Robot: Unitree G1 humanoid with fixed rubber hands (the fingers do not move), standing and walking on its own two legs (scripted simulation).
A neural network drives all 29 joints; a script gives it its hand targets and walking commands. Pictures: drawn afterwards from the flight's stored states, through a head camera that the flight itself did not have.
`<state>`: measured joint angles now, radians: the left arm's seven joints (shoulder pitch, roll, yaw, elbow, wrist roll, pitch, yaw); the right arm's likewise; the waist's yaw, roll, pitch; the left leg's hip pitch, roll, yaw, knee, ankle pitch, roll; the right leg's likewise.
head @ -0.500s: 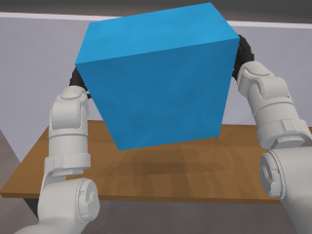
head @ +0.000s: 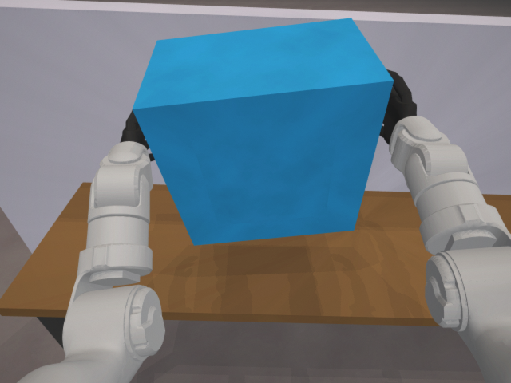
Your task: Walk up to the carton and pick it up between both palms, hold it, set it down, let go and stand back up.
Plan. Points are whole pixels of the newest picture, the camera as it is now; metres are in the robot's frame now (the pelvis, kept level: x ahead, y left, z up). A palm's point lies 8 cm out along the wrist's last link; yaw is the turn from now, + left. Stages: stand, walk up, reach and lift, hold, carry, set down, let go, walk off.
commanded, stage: set down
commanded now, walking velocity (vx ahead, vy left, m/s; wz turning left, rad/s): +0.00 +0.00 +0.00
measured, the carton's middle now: (264, 143) +0.46 +0.02 +0.21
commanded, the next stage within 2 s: none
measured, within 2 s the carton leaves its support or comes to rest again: neither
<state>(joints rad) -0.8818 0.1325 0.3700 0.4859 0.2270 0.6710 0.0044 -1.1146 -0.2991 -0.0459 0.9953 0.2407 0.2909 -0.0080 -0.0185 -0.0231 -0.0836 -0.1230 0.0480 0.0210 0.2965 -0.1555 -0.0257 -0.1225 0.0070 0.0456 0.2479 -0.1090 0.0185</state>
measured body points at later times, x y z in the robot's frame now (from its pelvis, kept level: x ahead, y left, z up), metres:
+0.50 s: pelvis +0.01 +0.00 +0.00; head -0.02 +0.01 +0.45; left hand +0.42 +0.21 +0.20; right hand +0.45 -0.18 +0.25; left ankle +0.00 +0.14 -0.75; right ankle +0.02 -0.13 -0.75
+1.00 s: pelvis +0.02 +0.00 +0.00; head +0.01 +0.01 +0.45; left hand +0.44 +0.20 +0.17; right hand +0.47 -0.19 +0.21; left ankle +0.00 +0.14 -0.75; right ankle +0.02 -0.13 -0.75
